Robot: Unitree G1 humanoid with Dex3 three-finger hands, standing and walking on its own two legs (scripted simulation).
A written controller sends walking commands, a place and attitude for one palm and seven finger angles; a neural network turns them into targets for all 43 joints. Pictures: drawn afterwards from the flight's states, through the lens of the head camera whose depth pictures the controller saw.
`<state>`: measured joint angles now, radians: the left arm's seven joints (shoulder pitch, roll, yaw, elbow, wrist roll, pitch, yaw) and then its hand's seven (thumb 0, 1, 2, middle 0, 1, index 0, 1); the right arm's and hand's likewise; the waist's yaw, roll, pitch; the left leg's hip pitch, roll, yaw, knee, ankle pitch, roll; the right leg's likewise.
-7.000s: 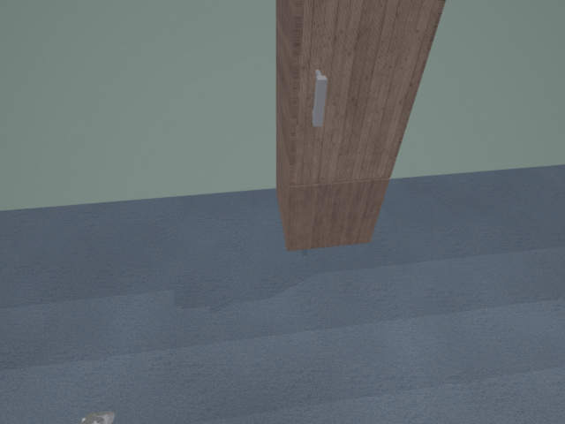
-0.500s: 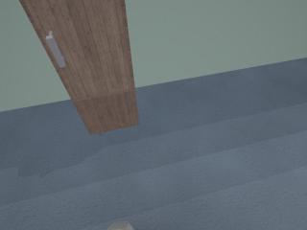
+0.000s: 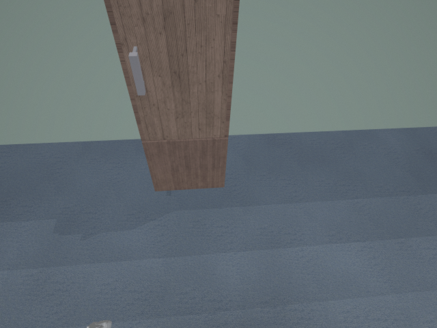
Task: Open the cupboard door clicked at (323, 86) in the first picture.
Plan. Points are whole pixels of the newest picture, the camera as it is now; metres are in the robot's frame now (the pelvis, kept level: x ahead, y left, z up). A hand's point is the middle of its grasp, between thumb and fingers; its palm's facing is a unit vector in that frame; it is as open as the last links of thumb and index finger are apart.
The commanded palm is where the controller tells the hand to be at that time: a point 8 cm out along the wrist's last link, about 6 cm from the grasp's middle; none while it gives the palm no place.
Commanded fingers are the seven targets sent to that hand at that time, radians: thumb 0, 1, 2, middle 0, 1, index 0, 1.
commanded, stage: turn to face it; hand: left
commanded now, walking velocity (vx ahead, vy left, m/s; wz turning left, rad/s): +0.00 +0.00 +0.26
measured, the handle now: (138, 71) +0.86 +0.30 +0.00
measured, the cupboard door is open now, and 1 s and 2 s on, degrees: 0 0 0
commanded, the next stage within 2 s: take the last steps up to it in 0.04 s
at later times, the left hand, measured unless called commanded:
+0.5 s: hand out of the picture -0.07 +0.13 -0.15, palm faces +0.25 -0.94 -0.23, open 7.4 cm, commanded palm none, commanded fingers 0.00 0.90 0.90 -0.20 -0.30 -0.20 -0.30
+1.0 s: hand out of the picture +0.12 +0.25 -0.17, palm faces +0.19 -0.97 -0.17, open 7.4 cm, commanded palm none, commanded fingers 0.00 0.90 0.90 -0.20 -0.30 -0.20 -0.30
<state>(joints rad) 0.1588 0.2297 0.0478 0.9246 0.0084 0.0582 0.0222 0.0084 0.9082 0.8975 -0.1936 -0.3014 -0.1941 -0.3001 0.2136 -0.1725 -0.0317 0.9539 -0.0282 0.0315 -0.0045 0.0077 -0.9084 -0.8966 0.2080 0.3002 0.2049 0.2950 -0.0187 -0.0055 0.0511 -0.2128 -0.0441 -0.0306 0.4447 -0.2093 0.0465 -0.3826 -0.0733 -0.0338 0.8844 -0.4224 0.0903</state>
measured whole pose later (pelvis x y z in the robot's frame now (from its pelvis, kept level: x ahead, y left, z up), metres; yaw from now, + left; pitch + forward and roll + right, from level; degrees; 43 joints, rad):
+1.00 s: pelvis +0.11 +0.06 +0.00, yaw +6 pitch -2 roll +0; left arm 0.27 0.19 0.07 1.06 0.03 0.00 0.00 0.01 0.91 0.90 -0.19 -0.30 -0.19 -0.30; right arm 0.37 -0.13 -0.04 1.09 -0.02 -0.06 -0.04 -0.02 -0.95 -0.90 0.20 0.30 0.20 0.29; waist 0.01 -0.05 -0.01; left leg -0.02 0.00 0.19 0.31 -0.26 0.05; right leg -0.58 -0.11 -0.05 1.09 -0.16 0.03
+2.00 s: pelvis +0.31 -0.01 -0.01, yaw +4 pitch -1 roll +2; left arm 0.27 0.18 0.04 1.03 0.02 0.03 0.03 0.01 0.91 0.90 -0.19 -0.30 -0.19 -0.30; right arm 0.10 -0.15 -0.05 1.01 -0.02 0.03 -0.03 0.00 -0.92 -0.90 0.21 0.30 0.20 0.29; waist 0.03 0.02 0.09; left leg -0.33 0.06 0.10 0.52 -0.18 -0.03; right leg -0.25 -0.04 -0.05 0.62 -0.34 0.01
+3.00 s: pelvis +0.26 -0.01 +0.00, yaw +5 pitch -1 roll +0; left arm 0.33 0.10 0.00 1.16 0.00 0.00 0.04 0.01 0.91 0.90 -0.19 -0.30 -0.19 -0.30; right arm 0.37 -0.09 0.00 1.16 -0.02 -0.01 -0.04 0.01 -0.91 -0.90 0.20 0.30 0.20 0.29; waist 0.01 -0.01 0.01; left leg -0.12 0.00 0.04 0.39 -0.26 0.01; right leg -0.22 0.00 -0.08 0.40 -0.16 -0.03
